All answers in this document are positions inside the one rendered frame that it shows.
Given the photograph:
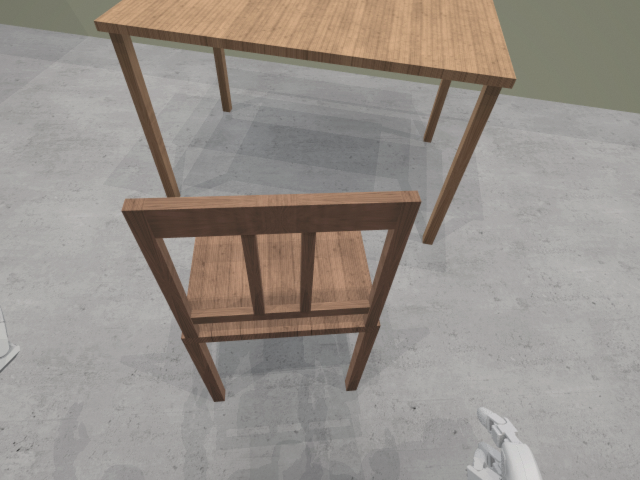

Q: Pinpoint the chair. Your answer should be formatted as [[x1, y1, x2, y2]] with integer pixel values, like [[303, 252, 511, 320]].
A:
[[121, 191, 422, 402]]

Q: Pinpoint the left robot hand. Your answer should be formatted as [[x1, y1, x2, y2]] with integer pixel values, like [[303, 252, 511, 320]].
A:
[[0, 306, 20, 373]]

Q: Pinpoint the right robot hand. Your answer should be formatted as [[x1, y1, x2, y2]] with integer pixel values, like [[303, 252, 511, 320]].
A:
[[467, 407, 543, 480]]

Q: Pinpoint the table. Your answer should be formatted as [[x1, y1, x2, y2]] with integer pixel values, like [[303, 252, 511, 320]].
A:
[[94, 0, 516, 245]]

